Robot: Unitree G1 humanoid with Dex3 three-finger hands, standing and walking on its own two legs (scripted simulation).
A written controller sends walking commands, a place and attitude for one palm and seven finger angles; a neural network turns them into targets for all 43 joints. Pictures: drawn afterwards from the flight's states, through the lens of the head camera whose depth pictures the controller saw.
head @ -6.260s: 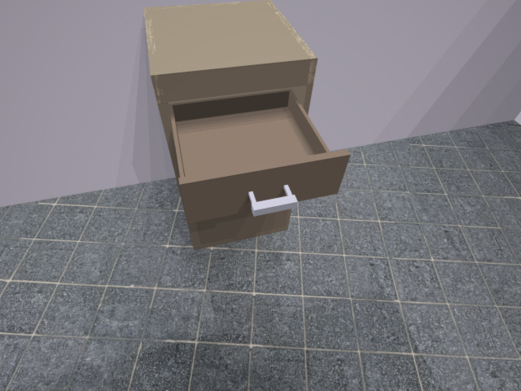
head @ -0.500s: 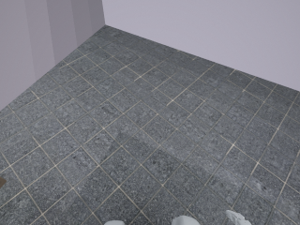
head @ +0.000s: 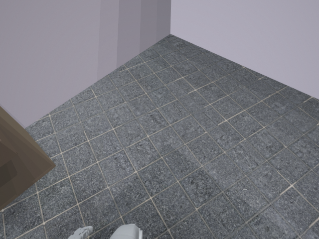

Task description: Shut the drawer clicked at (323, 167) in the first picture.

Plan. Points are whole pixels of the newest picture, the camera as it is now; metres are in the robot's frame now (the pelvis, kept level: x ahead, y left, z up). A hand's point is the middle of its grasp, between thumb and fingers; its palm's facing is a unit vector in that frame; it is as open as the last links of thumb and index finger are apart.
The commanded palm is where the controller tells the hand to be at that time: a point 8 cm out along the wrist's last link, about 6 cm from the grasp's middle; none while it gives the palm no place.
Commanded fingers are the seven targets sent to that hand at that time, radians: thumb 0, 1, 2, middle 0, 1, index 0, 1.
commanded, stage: turn to face it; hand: left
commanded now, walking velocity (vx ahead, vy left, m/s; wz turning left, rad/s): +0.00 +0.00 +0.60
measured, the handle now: out of the picture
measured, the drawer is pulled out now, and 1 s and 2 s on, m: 0.30 0.30 0.30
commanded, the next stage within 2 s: take the last steps up to it in 1.30 s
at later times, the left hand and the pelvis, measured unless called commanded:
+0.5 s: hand out of the picture +0.06 +0.28 -0.16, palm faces +0.29 -0.92 -0.25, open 7.4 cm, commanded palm none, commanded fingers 0.00 0.90 0.90 -0.20 -0.30 -0.20 -0.30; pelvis +0.01 +0.04 +0.00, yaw +16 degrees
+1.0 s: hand out of the picture -0.05 +0.21 -0.16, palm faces +0.55 -0.79 -0.26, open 7.4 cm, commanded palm none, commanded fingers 0.00 0.90 0.90 -0.20 -0.30 -0.20 -0.30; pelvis +0.01 +0.01 +0.00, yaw +35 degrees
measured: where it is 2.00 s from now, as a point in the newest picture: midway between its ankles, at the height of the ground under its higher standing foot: outside the picture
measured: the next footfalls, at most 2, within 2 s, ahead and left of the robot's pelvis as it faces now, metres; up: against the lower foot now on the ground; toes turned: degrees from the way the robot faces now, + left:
left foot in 0.14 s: +0.03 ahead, +0.13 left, +0.00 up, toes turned +12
right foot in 0.66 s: +0.10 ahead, -0.09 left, +0.00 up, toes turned +21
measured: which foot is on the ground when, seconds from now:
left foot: up 0.00-0.12, down 0.14-0.66, up 0.68-1.00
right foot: down 0.00-0.14, up 0.16-0.64, down 0.66-1.00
